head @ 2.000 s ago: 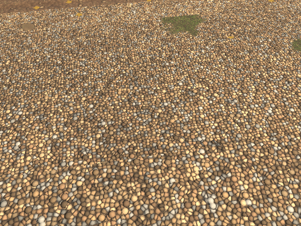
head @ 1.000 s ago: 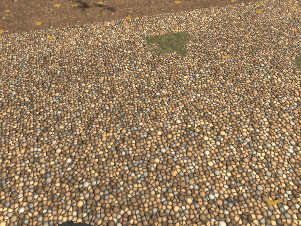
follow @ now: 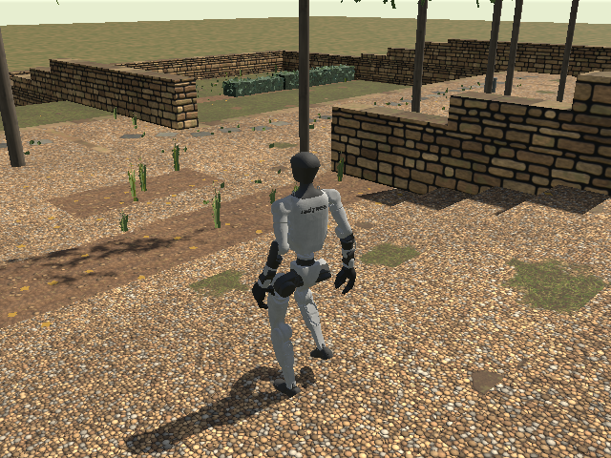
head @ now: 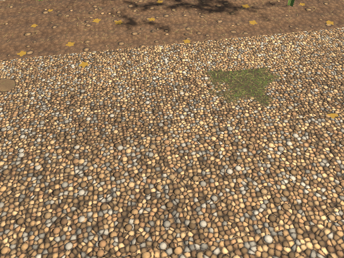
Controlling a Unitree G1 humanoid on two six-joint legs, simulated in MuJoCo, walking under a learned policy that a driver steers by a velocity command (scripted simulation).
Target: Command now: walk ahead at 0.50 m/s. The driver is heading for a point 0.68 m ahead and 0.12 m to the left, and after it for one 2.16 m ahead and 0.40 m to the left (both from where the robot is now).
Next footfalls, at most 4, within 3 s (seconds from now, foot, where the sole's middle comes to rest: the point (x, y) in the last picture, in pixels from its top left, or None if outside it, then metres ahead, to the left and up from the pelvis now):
0.24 right None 0.32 -0.14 -0.78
0.78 left None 0.45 0.12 -0.78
1.20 right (182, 222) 0.77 0.00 -0.96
1.46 left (135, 244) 0.66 0.21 -0.96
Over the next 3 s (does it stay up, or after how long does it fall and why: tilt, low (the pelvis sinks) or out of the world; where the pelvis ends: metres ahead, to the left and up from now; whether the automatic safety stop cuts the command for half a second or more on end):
stays up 0.72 0.11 -0.20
